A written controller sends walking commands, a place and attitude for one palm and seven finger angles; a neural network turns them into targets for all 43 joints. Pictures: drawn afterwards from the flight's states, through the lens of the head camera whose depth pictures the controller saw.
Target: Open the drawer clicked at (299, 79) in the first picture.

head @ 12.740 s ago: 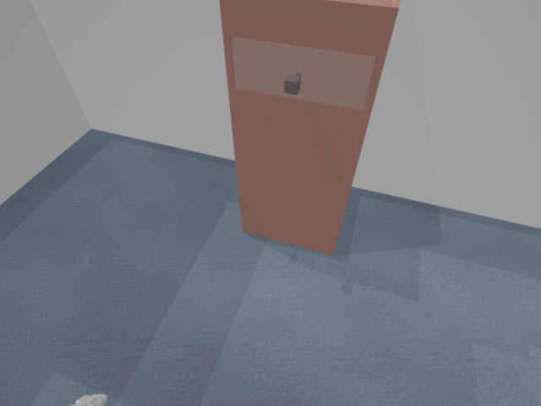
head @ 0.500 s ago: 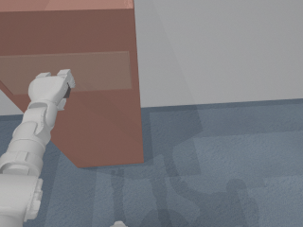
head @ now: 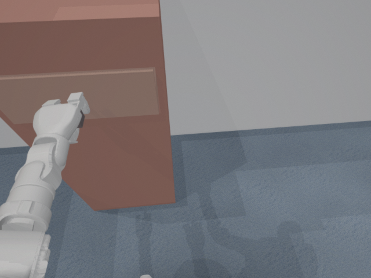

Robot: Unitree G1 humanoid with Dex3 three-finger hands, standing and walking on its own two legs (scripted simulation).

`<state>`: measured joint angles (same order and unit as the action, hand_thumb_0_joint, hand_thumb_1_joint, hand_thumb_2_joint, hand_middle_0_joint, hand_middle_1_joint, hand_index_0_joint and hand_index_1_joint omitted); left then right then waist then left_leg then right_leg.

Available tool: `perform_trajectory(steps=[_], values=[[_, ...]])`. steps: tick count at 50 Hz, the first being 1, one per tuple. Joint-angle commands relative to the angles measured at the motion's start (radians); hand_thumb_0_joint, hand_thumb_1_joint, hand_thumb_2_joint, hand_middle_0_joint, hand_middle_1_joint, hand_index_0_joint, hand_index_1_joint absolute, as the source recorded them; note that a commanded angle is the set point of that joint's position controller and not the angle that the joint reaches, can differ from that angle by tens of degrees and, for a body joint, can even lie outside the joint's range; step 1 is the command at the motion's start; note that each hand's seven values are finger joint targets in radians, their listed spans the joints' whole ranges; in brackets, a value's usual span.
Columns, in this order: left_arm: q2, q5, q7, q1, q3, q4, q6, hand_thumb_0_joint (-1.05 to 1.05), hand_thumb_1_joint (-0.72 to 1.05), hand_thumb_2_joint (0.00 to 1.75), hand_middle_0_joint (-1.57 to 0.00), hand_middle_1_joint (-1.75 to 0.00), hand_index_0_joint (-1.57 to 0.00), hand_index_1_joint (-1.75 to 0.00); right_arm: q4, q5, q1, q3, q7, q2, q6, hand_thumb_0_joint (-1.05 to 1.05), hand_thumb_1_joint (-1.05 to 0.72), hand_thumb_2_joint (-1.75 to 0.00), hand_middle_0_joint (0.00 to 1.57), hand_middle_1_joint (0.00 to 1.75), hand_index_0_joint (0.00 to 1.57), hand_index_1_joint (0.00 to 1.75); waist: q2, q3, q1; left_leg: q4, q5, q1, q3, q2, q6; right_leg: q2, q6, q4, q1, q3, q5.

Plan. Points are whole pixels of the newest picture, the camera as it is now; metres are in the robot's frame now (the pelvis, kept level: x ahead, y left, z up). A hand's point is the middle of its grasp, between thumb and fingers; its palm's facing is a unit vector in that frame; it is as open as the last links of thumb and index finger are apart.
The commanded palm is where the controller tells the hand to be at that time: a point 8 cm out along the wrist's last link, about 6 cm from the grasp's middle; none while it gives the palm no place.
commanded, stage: pull the drawer open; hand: left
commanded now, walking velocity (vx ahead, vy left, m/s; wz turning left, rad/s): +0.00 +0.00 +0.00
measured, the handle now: (74, 111) +0.48 +0.26 +0.07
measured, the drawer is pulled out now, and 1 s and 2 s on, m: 0.01 0.14 0.26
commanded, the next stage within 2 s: none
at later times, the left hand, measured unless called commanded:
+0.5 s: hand (62, 167) +0.34 +0.25 +0.05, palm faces +0.00 -0.06 -1.00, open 7.1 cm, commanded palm +0.32 +0.26 +0.11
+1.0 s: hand (58, 188) +0.30 +0.25 +0.05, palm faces +0.01 -0.08 -1.00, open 7.1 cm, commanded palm +0.26 +0.26 +0.11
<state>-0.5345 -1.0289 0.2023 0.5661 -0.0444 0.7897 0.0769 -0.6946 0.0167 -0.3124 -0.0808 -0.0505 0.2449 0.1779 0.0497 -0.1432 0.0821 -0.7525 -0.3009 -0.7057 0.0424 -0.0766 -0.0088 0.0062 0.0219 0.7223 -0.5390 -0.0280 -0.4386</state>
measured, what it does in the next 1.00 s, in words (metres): stands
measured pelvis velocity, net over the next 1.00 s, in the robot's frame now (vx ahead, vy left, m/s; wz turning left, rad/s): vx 0.00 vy -0.01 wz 0.03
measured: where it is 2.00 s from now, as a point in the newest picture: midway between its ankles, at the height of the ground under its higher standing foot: outside the picture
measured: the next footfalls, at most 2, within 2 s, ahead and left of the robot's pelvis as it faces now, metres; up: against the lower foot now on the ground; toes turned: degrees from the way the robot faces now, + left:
none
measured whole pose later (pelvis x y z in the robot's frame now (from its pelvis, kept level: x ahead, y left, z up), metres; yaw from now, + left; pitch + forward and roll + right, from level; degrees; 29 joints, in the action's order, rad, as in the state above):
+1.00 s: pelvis +0.00 -0.01 +0.01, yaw +2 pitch +8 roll +0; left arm -0.47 -0.96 0.21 0.04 -0.01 0.25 0.05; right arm -0.68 0.01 -0.18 -0.07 -0.07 0.24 0.13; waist 0.07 -0.10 -0.01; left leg -0.69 -0.28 -0.55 0.03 -0.06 -0.03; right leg -0.01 0.01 0.69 -0.39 -0.01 -0.44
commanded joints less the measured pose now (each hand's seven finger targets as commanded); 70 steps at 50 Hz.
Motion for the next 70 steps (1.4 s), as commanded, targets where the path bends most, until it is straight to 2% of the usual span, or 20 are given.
perform_trajectory(steps=[1,2,6,13,17,19,20,23,31,39,40,49,50,54,56,60,64,65,68,70], values=[[-0.259,0.015,0.038,0.182,-0.086,-0.292,0.0,0.0,0.9,0.9,-0.4,-1.35,-0.4,-1.35,0.117,0.002,0.004,-0.048,-0.004,0.155,-0.034,0.0,-0.9,-0.9,0.2,0.3,0.2,0.3,0.011,-0.348,-0.061,0.033,0.416,0.406,0.019,0.075,0.056,0.069,-0.044,-0.076,0.068,0.066,0.504],[-0.283,0.015,0.04,0.143,-0.111,-0.304,-0.007,0.0,0.9,0.9,-0.4,-1.35,-0.4,-1.35,0.121,0.001,0.012,-0.05,-0.004,0.158,-0.034,0.0,-0.9,-0.9,0.2,0.3,0.2,0.3,0.025,-0.341,-0.074,0.037,0.422,0.405,0.017,0.076,0.054,0.071,-0.047,-0.073,0.077,0.066,0.501],[-0.244,0.019,0.05,0.081,-0.088,-0.42,-0.033,0.0,0.9,0.9,-0.4,-1.35,-0.4,-1.35,0.133,0.003,0.046,-0.048,0.0,0.149,-0.041,0.0,-0.9,-0.9,0.2,0.3,0.2,0.3,0.048,-0.344,-0.075,0.047,0.448,0.445,0.015,0.076,0.052,0.07,-0.044,-0.078,0.078,0.068,0.499],[-0.223,0.044,0.044,-0.007,-0.081,-0.519,-0.076,0.0,0.9,0.9,-0.4,-1.35,-0.4,-1.35,0.139,0.001,0.099,-0.037,-0.007,0.146,-0.052,0.0,-0.9,-0.9,0.2,0.3,0.2,0.3,0.011,-0.29,-0.067,0.064,0.426,0.457,0.007,0.079,0.052,0.065,-0.044,-0.1,0.108,0.069,0.492],[-0.218,0.037,0.038,-0.001,-0.074,-0.524,-0.074,0.0,0.9,0.9,-0.4,-1.35,-0.4,-1.35,0.138,0.001,0.13,-0.028,-0.018,0.138,-0.059,0.0,-0.9,-0.9,0.2,0.3,0.2,0.3,0.019,-0.252,-0.078,0.08,0.366,0.455,0.006,0.086,0.05,0.06,-0.044,-0.107,0.096,0.073,0.445],[-0.233,0.029,0.036,-0.001,-0.086,-0.553,-0.066,0.0,0.9,0.9,-0.4,-1.35,-0.4,-1.35,0.139,-0.001,0.146,-0.024,-0.021,0.133,-0.06,0.0,-0.9,-0.9,0.2,0.3,0.2,0.3,0.025,-0.281,-0.089,0.076,0.387,0.47,0.01,0.09,0.05,0.056,-0.042,-0.107,0.113,0.064,0.472],[-0.195,0.036,0.035,-0.019,-0.057,-0.561,-0.066,0.0,0.9,0.9,-0.4,-1.35,-0.4,-1.35,0.142,-0.002,0.151,-0.025,-0.02,0.129,-0.061,0.0,-0.9,-0.9,0.2,0.3,0.2,0.3,0.033,-0.265,-0.084,0.074,0.392,0.474,0.01,0.092,0.051,0.056,-0.044,-0.108,0.113,0.066,0.482],[-0.182,0.041,0.029,-0.015,-0.046,-0.555,-0.064,0.0,0.9,0.9,-0.4,-1.35,-0.4,-1.35,0.14,-0.003,0.166,-0.018,-0.023,0.129,-0.062,0.0,-0.9,-0.9,0.2,0.3,0.2,0.3,0.004,-0.228,-0.076,0.082,0.346,0.462,0.004,0.091,0.049,0.054,-0.044,-0.119,0.1,0.07,0.434],[-0.205,0.04,0.024,-0.057,-0.072,-0.564,-0.037,0.0,0.9,0.9,-0.4,-1.35,-0.4,-1.35,0.141,-0.004,0.2,-0.011,-0.034,0.12,-0.071,0.0,-0.9,-0.9,0.2,0.3,0.2,0.3,-0.006,-0.21,-0.096,0.085,0.301,0.439,0.01,0.1,0.049,0.046,-0.037,-0.125,0.107,0.057,0.435],[-0.221,0.058,0.031,-0.215,-0.117,-0.648,-0.021,0.0,0.9,0.9,-0.4,-1.35,-0.4,-1.35,0.158,-0.007,0.225,-0.01,-0.033,0.116,-0.083,0.0,-0.9,-0.9,0.2,0.3,0.2,0.3,-0.017,-0.237,-0.13,0.091,0.31,0.424,0.016,0.105,0.049,0.042,-0.034,-0.12,0.163,0.047,0.484],[-0.183,0.067,0.031,-0.229,-0.088,-0.653,-0.024,0.0,0.9,0.9,-0.4,-1.35,-0.4,-1.35,0.159,-0.008,0.223,-0.013,-0.032,0.115,-0.088,0.0,-0.9,-0.9,0.2,0.3,0.2,0.3,-0.018,-0.207,-0.118,0.091,0.299,0.417,0.015,0.105,0.05,0.042,-0.033,-0.121,0.155,0.051,0.48],[-0.209,0.068,0.06,-0.38,-0.141,-0.791,-0.031,0.0,0.9,0.9,-0.4,-1.35,-0.4,-1.35,0.17,-0.011,0.25,-0.011,-0.026,0.112,-0.107,0.0,-0.9,-0.9,0.2,0.3,0.2,0.3,0.009,-0.231,-0.145,0.097,0.312,0.443,0.013,0.099,0.046,0.044,-0.035,-0.116,0.159,0.052,0.463],[-0.176,0.073,0.062,-0.42,-0.119,-0.794,-0.039,0.0,0.9,0.9,-0.4,-1.35,-0.4,-1.35,0.172,-0.012,0.249,-0.015,-0.024,0.109,-0.109,0.0,-0.9,-0.9,0.2,0.3,0.2,0.3,0.005,-0.206,-0.138,0.096,0.317,0.439,0.012,0.1,0.046,0.047,-0.037,-0.113,0.156,0.06,0.467],[-0.2,0.074,0.072,-0.471,-0.151,-0.869,-0.045,0.0,0.9,0.9,-0.4,-1.35,-0.4,-1.35,0.181,-0.015,0.271,-0.007,-0.019,0.11,-0.118,0.0,-0.9,-0.9,0.2,0.3,0.2,0.3,-0.009,-0.219,-0.149,0.097,0.327,0.449,0.008,0.097,0.043,0.042,-0.034,-0.109,0.164,0.059,0.477],[-0.156,0.076,0.076,-0.53,-0.123,-0.908,-0.051,0.0,0.9,0.9,-0.4,-1.35,-0.4,-1.35,0.189,-0.017,0.279,-0.006,-0.013,0.103,-0.123,0.0,-0.9,-0.9,0.2,0.3,0.2,0.3,0.016,-0.211,-0.148,0.094,0.35,0.46,0.009,0.097,0.04,0.044,-0.034,-0.103,0.157,0.066,0.49],[-0.15,0.078,0.085,-0.602,-0.13,-0.954,-0.06,0.0,0.9,0.9,-0.4,-1.35,-0.4,-1.35,0.194,-0.022,0.296,-0.004,-0.006,0.1,-0.13,0.0,-0.9,-0.9,0.2,0.3,0.2,0.3,0.025,-0.178,-0.151,0.096,0.335,0.459,0.007,0.095,0.037,0.044,-0.035,-0.107,0.151,0.069,0.466],[-0.147,0.073,0.096,-0.64,-0.136,-1.004,-0.062,0.0,0.9,0.9,-0.4,-1.35,-0.4,-1.35,0.2,-0.026,0.313,0.006,-0.002,0.095,-0.133,0.0,-0.9,-0.9,0.2,0.3,0.2,0.3,0.023,-0.177,-0.154,0.096,0.329,0.47,0.0,0.093,0.034,0.042,-0.035,-0.105,0.139,0.073,0.442],[-0.123,0.076,0.095,-0.626,-0.113,-1.002,-0.064,0.0,0.9,0.9,-0.4,-1.35,-0.4,-1.35,0.197,-0.026,0.313,0.004,-0.003,0.094,-0.135,0.0,-0.9,-0.9,0.2,0.3,0.2,0.3,0.004,-0.15,-0.14,0.093,0.318,0.464,-0.001,0.093,0.036,0.044,-0.034,-0.108,0.127,0.074,0.44],[-0.167,0.076,0.099,-0.642,-0.159,-1.015,-0.059,0.0,0.9,0.9,-0.4,-1.35,-0.4,-1.35,0.194,-0.031,0.318,0.008,-0.008,0.095,-0.136,0.0,-0.9,-0.9,0.2,0.3,0.2,0.3,0.005,-0.167,-0.154,0.093,0.314,0.47,0.0,0.094,0.034,0.04,-0.036,-0.116,0.148,0.066,0.448],[-0.135,0.071,0.099,-0.637,-0.126,-1.022,-0.058,0.0,0.9,0.9,-0.4,-1.35,-0.4,-1.35,0.194,-0.031,0.331,0.012,-0.01,0.087,-0.135,0.0,-0.9,-0.9,0.2,0.3,0.2,0.3,0.014,-0.143,-0.145,0.093,0.294,0.469,0.0,0.097,0.034,0.039,-0.033,-0.117,0.125,0.067,0.432]])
